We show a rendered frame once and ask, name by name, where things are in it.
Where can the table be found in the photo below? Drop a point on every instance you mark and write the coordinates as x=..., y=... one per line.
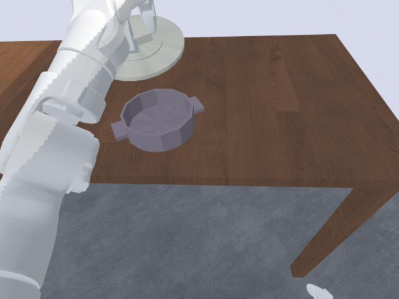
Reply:
x=284, y=111

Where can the robot left forearm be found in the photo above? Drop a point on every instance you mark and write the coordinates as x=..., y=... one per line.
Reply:
x=79, y=77

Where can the lid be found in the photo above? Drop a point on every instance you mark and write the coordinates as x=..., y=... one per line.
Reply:
x=154, y=57

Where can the left robot hand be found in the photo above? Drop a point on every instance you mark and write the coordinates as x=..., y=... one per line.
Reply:
x=148, y=14

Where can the robot left upper arm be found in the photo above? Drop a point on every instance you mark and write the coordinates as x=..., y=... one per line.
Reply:
x=51, y=158

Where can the right robot hand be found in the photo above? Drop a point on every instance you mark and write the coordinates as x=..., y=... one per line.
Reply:
x=318, y=293

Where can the pot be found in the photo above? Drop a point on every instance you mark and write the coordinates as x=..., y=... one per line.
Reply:
x=158, y=120

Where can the knob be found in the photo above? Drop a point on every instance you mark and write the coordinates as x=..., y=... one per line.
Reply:
x=141, y=33

